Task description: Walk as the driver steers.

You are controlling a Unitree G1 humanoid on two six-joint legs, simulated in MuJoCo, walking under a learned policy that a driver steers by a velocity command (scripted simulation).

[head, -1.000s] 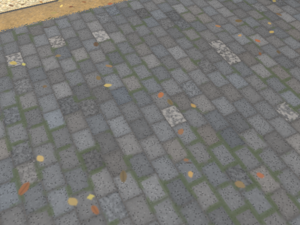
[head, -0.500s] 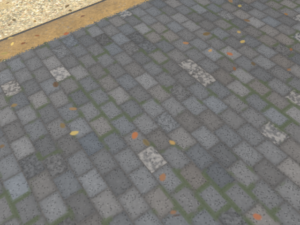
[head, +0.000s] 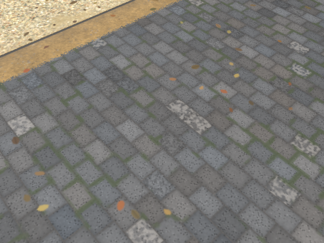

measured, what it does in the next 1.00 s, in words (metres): walks ahead, turning left: right foot, then left foot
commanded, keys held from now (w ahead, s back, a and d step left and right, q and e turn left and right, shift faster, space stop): w+q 0.72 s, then q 0.28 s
